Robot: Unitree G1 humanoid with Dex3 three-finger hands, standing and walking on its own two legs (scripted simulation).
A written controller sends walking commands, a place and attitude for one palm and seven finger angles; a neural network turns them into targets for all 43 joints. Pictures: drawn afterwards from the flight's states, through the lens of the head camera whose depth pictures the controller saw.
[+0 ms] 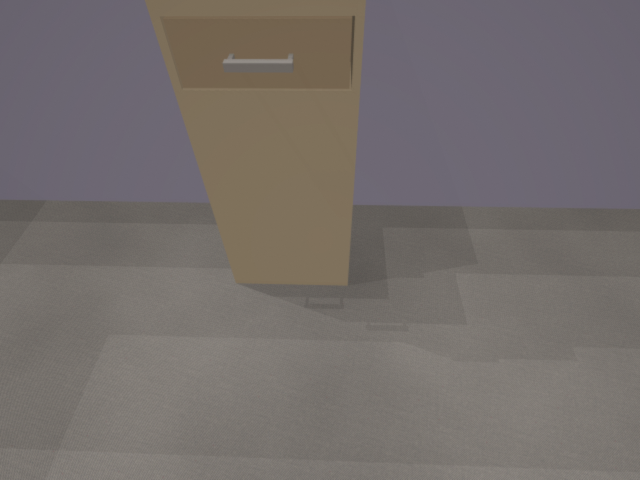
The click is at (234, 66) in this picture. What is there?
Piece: drawer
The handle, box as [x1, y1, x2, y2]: [222, 54, 293, 72]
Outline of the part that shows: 222,63 224,71 292,72 293,57 292,54 289,54 287,59 235,59 233,54 229,54 228,57 224,59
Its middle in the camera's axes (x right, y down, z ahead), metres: -0.13 -0.38 +0.82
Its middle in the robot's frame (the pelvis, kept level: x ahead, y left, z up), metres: +0.88 +0.17 +0.10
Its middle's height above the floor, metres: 0.89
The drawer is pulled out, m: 0.00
